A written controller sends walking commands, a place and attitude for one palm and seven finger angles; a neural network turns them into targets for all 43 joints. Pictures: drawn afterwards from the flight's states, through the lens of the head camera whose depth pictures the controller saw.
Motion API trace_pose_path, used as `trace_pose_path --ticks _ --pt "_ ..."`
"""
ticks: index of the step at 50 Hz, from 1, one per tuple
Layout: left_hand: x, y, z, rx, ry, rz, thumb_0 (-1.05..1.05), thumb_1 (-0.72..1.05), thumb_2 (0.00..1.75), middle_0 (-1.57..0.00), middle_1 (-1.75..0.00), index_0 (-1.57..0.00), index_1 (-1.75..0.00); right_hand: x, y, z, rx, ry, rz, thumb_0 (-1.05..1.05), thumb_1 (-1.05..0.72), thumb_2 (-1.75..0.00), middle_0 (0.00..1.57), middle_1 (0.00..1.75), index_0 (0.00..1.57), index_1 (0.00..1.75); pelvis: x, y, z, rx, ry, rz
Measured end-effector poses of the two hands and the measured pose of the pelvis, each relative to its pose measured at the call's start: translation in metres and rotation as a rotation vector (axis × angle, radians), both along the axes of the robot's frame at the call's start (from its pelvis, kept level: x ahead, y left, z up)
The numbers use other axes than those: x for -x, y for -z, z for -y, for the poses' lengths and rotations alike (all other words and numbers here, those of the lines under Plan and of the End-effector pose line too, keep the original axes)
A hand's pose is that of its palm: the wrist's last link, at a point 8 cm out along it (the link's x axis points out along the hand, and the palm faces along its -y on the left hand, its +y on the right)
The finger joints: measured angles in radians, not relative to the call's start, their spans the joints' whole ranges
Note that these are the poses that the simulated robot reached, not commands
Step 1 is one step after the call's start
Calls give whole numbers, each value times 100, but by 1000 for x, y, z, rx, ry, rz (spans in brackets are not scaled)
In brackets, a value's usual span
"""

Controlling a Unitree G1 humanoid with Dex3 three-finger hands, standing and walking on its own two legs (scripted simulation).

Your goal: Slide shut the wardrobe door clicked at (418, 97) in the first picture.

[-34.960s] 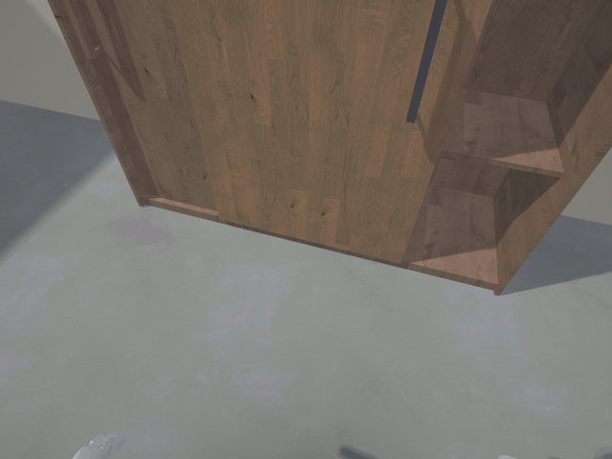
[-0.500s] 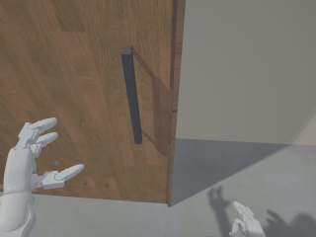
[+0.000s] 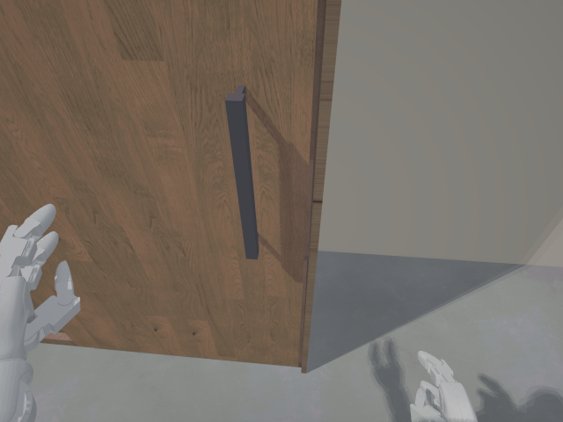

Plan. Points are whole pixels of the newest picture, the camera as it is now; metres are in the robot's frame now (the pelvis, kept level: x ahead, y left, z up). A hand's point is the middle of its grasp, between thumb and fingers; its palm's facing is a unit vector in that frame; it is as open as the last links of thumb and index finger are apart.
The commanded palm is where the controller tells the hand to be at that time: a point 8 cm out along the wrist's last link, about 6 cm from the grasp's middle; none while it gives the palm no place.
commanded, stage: draw the hand back to the body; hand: left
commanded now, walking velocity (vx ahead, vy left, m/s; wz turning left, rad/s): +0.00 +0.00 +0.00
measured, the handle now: (247, 184) +0.46 +0.14 +0.10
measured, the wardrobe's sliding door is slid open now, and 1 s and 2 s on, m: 0.01 0.01 0.01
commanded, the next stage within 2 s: step back with the hand held close in 0.18 s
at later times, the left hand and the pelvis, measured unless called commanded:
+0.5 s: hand (77, 289) +0.19 +0.26 +0.16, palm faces +0.41 -0.79 -0.44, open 7.4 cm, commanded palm +0.12 +0.30 +0.17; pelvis -0.02 +0.00 +0.00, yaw -1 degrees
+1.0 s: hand (33, 343) +0.13 +0.28 +0.15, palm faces +0.42 -0.78 -0.46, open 7.4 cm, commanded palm +0.07 +0.32 +0.17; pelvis -0.07 +0.02 -0.01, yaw +0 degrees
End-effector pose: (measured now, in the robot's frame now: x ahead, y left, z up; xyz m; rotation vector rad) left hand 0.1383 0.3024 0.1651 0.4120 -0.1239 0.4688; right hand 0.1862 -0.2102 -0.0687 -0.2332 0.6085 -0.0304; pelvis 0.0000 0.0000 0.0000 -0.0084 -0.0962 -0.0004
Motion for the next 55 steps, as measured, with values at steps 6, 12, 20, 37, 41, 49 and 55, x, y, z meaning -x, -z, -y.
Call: trace_pose_path --ticks 6,12,20,37,41,49,55 --pt "1 0 7 -1 19 0 1 88 89 -20 -31 -21 -31 6 1 0 -3 0 -3 1 -91 -90 21 30 20 30 2 0 3 -1 1 3" --pt "3 -7 9 -20 28 17 1 89 90 -20 -31 -21 -31 12 2 4 -7 13 -7 1 -91 -90 21 30 20 30 4 0 5 0 3 9" --pt "-3 -17 2 -77 15 57 1 89 90 -21 -30 -21 -30 21 5 12 16 18 -47 1 -91 -90 21 30 20 30 13 -1 7 13 -3 -24" --pt "12 -6 -10 -175 127 -23 1 89 90 -21 -30 -21 -30 62 6 9 59 131 -120 1 -91 -90 20 30 20 30 40 4 -16 -1 21 -102" --pt "25 -10 -16 -189 100 26 1 89 90 -21 -30 -21 -30 68 6 2 58 105 -99 1 -91 -90 20 30 20 30 51 7 -18 0 15 -101" --pt "46 -3 -13 -171 90 66 1 89 90 -21 -30 -21 -30 83 9 -4 56 73 -79 1 -91 -90 21 30 20 30 69 12 -18 17 8 -106" --pt "51 -1 -16 -161 128 122 1 89 90 -21 -30 -21 -30 103 13 -1 102 95 -109 1 -91 -90 21 30 20 30 78 18 -25 31 7 -105"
